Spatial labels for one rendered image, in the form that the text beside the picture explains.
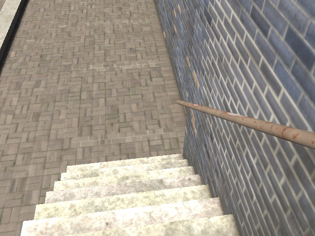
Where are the stairs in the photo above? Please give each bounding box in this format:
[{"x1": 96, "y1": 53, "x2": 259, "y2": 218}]
[{"x1": 21, "y1": 153, "x2": 240, "y2": 236}]

